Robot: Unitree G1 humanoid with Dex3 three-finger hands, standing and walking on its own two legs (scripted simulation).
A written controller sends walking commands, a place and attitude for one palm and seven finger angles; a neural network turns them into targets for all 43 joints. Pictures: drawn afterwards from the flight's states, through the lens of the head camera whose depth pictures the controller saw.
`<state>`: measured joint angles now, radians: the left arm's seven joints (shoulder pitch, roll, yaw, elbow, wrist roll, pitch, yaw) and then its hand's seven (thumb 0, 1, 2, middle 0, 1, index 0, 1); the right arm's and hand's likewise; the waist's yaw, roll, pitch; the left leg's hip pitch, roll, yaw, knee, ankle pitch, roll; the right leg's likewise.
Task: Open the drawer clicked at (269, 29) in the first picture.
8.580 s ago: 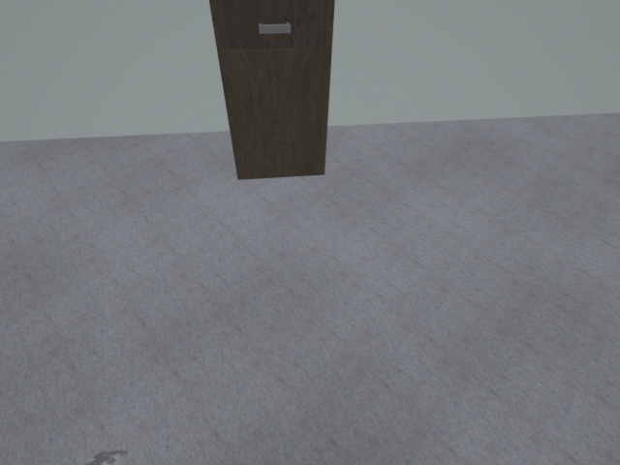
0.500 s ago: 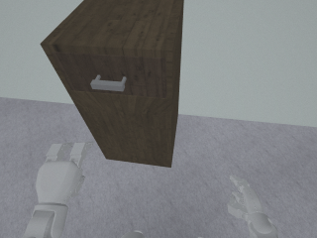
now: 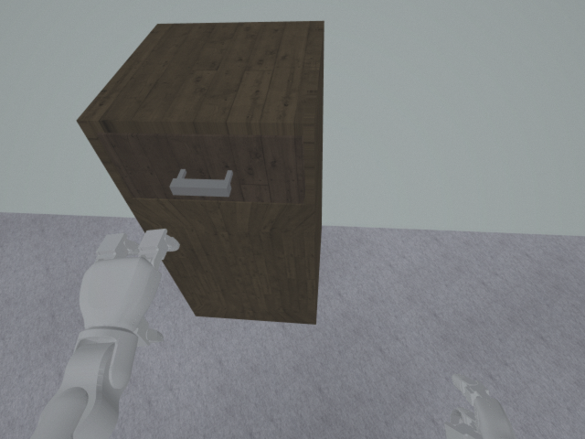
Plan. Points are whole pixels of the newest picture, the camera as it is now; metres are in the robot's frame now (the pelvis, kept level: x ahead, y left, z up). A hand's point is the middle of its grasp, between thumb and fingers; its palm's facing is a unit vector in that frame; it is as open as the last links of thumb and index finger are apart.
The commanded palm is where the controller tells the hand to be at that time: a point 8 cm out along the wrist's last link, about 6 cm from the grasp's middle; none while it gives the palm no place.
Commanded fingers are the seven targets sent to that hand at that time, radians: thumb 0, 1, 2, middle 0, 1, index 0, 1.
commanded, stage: raise the hand with hooked fingers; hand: left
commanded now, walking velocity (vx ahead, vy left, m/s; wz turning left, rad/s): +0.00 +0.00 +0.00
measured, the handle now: (203, 180) +0.57 +0.26 -0.02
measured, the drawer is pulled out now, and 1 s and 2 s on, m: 0.00 0.00 0.00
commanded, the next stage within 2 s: move the hooked fingers above the handle in 0.76 s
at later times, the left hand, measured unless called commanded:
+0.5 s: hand (137, 245) +0.32 +0.25 +0.10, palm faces +0.02 -0.07 -1.00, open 13.9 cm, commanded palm +0.29 +0.24 +0.15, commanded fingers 0.00 -0.50 0.30 -0.30 -1.20 -0.30 -1.20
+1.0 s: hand (153, 255) +0.32 +0.23 +0.09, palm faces +0.00 -0.07 -1.00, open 13.9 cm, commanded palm +0.31 +0.24 +0.15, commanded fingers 0.00 -0.50 0.30 -0.30 -1.20 -0.30 -1.20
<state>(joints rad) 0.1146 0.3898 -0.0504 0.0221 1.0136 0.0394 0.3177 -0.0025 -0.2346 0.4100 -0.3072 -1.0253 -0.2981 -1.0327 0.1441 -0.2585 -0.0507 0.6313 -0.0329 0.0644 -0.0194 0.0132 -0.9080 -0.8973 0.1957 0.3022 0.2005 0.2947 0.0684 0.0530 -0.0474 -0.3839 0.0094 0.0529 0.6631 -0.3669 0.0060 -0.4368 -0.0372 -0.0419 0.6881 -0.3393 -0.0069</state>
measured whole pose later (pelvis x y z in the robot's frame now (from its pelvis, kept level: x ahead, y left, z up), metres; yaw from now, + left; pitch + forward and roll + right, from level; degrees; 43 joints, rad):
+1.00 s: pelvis +0.01 -0.01 +0.02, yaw +1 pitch +3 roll +1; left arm -0.16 0.44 -0.10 0.18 0.96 0.03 0.08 0.00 -0.49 0.30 -0.32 -1.20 -0.31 -1.20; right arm 0.12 -0.24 -0.01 0.64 0.01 0.11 -0.03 0.01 -0.91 -0.90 0.20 0.30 0.20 0.29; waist 0.08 0.07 -0.02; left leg -0.24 0.01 0.03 0.47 -0.27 0.00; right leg -0.29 -0.03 -0.06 0.50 -0.26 -0.01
